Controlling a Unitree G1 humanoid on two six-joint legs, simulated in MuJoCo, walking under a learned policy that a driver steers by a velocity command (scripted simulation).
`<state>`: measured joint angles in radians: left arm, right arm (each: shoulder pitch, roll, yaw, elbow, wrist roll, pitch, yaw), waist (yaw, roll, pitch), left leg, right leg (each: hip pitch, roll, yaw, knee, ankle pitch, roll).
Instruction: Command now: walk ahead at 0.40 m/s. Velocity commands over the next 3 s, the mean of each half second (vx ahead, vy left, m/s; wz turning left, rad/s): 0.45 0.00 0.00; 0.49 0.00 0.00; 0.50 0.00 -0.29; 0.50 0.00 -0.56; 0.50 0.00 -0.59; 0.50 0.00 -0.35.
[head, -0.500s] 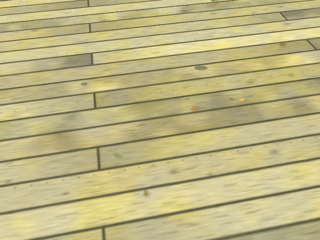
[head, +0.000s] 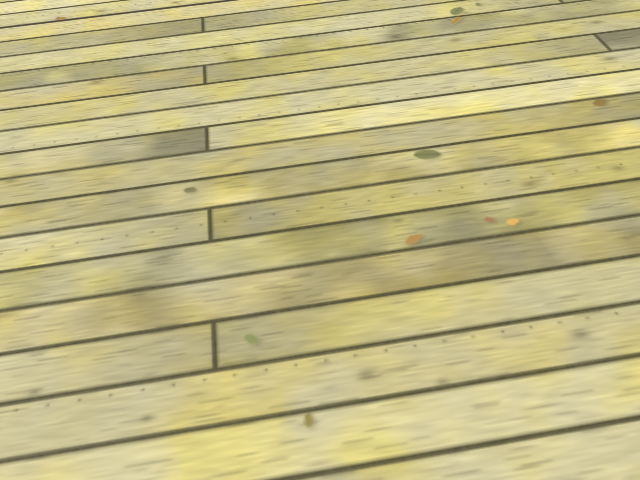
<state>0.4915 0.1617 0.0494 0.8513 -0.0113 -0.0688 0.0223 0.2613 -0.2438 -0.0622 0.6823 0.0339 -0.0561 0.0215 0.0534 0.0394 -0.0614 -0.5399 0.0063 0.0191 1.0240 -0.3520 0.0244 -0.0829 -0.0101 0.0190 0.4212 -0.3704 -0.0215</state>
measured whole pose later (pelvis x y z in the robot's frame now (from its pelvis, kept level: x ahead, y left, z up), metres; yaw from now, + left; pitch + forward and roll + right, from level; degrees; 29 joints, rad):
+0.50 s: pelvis +0.25 +0.06 +0.01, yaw +0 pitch +2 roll +1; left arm 0.19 0.28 0.07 0.72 0.01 -0.07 0.00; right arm 0.38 -0.24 -0.05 0.77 -0.01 -0.10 0.03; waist -0.05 -0.04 -0.03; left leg -0.15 -0.08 0.05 0.31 -0.19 0.08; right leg -0.72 -0.13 0.04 1.03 -0.09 0.00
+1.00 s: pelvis +0.54 -0.01 +0.01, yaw +1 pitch +2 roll -1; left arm 0.34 0.25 0.05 0.79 0.00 -0.10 -0.02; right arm 0.20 -0.29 -0.05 0.75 0.01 -0.07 0.00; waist 0.03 0.05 0.00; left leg -0.65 0.11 -0.05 1.12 -0.20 0.01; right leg -0.22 0.08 -0.06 0.32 -0.14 -0.09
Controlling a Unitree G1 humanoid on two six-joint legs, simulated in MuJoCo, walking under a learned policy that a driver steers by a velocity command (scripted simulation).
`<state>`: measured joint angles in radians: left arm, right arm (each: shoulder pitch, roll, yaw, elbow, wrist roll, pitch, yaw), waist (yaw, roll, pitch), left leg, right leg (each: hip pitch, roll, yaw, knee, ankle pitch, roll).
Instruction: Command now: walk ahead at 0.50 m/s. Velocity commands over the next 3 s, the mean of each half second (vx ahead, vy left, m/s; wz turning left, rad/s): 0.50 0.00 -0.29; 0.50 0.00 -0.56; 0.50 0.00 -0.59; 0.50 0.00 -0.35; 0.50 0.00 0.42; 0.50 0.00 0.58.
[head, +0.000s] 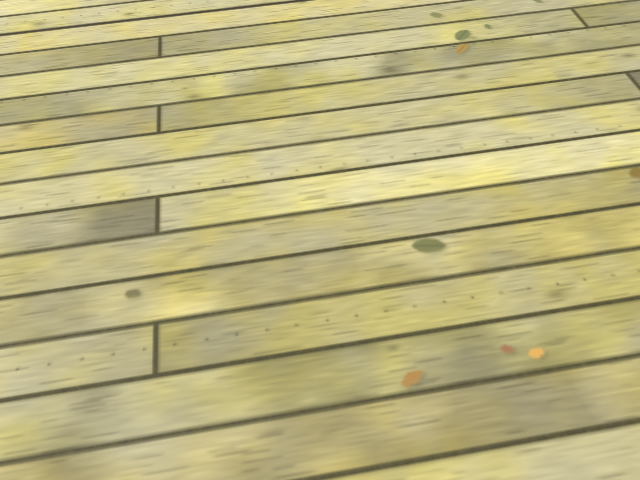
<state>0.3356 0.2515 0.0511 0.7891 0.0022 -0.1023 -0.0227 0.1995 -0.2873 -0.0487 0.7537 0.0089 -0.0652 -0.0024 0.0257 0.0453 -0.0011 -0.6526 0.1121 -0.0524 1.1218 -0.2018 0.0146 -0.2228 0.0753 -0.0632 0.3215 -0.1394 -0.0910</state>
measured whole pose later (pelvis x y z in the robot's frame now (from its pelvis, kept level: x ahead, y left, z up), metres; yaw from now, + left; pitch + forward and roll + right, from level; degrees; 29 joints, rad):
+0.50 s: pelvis +0.27 +0.06 -0.01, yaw -11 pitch +2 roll +1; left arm 0.32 0.30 0.07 0.79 -0.03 -0.04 0.01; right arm 0.20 -0.24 -0.06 0.78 -0.01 -0.10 0.01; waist 0.00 -0.05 0.01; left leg -0.29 -0.01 0.09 0.43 -0.17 0.03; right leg -0.52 -0.05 0.06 1.19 -0.33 -0.02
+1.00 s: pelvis +0.50 -0.07 -0.01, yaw -28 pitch +2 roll +1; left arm 0.24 0.29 0.07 0.66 -0.01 -0.04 -0.03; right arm 0.18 -0.30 -0.06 0.80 0.01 -0.11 0.00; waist 0.00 0.01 0.06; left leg -0.44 0.08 -0.03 1.21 -0.37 0.00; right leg -0.38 0.08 0.00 0.53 -0.18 -0.09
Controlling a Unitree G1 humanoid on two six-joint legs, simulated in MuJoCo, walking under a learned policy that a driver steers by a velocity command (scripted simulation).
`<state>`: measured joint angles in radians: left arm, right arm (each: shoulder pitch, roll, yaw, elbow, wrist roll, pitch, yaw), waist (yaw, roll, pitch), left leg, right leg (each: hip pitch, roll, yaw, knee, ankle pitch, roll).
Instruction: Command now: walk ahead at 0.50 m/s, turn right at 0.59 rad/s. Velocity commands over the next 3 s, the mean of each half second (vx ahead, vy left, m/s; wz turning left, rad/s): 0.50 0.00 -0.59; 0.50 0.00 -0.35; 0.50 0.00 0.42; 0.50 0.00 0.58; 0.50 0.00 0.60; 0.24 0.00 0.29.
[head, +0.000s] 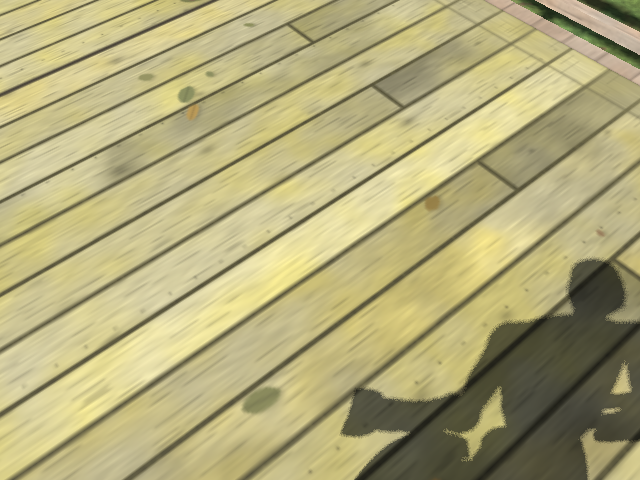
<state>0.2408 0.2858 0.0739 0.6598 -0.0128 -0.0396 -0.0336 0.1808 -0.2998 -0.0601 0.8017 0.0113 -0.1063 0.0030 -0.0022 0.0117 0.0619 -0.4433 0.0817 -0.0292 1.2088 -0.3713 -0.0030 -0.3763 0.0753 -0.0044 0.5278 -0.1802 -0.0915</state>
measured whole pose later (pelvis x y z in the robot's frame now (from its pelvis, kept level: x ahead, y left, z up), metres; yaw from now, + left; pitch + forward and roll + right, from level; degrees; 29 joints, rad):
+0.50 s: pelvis +0.28 +0.04 +0.00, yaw -18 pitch +2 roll +1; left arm 0.33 0.30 0.07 0.68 -0.03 -0.02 0.01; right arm 0.17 -0.26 -0.06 0.75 -0.01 -0.10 0.01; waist 0.00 -0.05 0.01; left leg -0.31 -0.03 0.04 0.47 -0.19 0.02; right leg -0.45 0.01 0.09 1.21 -0.37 -0.02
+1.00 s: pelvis +0.50 -0.11 +0.00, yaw -26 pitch +2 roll +0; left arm 0.15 0.25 0.05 0.63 0.00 -0.06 -0.03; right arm 0.31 -0.31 -0.05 0.89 0.04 -0.07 0.02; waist -0.03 0.02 0.05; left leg -0.36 0.07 -0.03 1.18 -0.41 0.01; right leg -0.38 0.00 -0.07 0.54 -0.19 -0.04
